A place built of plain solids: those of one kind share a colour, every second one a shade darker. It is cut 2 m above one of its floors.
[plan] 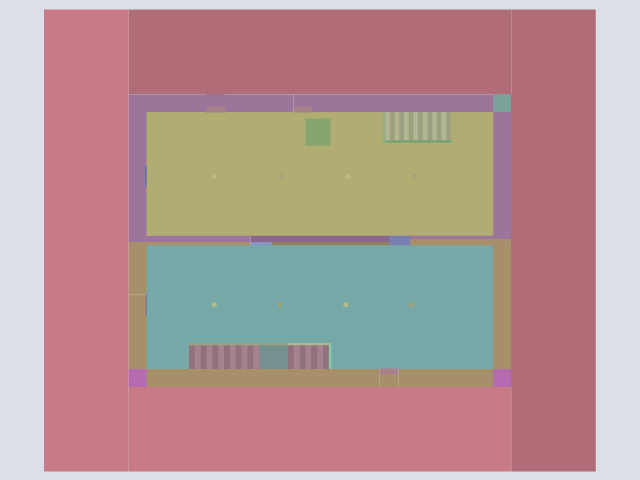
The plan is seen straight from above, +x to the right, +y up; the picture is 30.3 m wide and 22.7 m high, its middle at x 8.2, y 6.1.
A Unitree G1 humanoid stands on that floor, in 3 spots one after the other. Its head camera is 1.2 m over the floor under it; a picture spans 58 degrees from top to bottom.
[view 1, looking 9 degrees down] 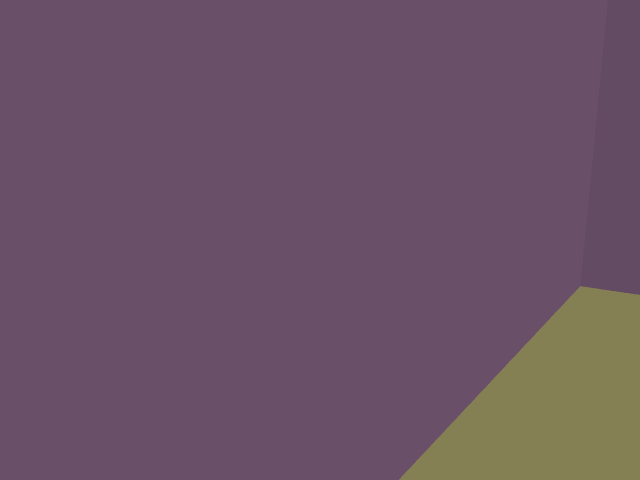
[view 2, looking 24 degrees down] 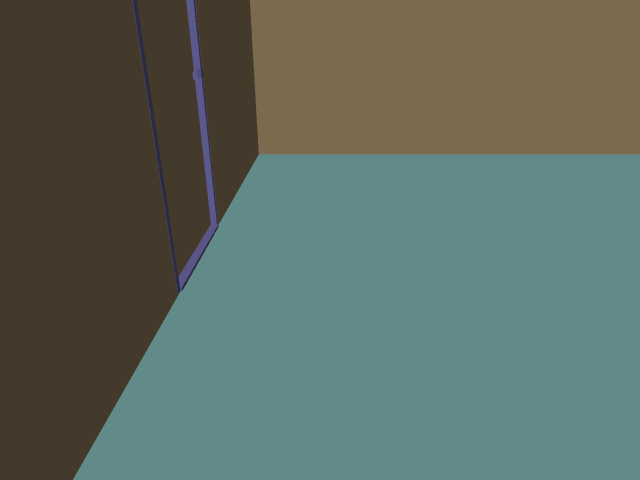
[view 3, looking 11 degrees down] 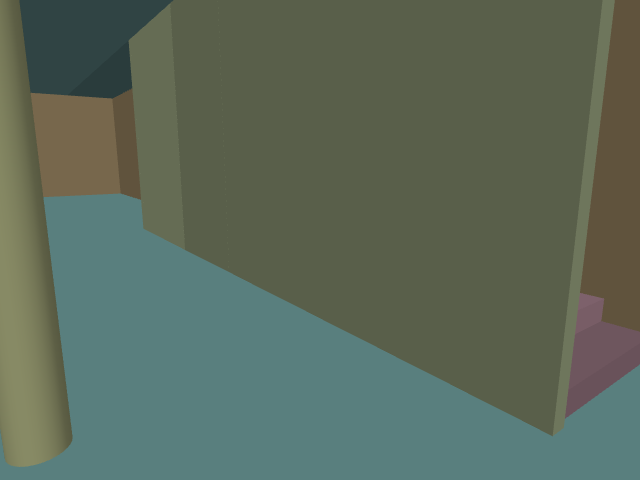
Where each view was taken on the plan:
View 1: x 15.64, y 11.48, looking -50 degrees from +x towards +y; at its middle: wall_s0e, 1.18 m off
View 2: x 0.75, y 0.56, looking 90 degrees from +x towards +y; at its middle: floor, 2.95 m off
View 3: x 1.20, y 3.04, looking -36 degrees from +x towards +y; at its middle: wall_main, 3.14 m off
